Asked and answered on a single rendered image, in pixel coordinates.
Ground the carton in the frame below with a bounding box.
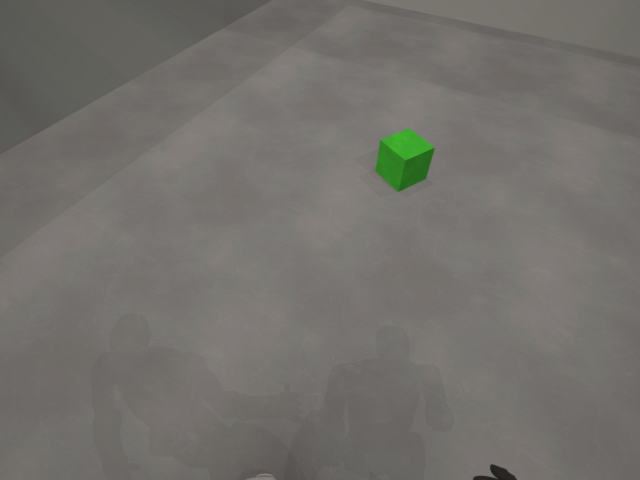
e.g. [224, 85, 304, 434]
[376, 129, 435, 192]

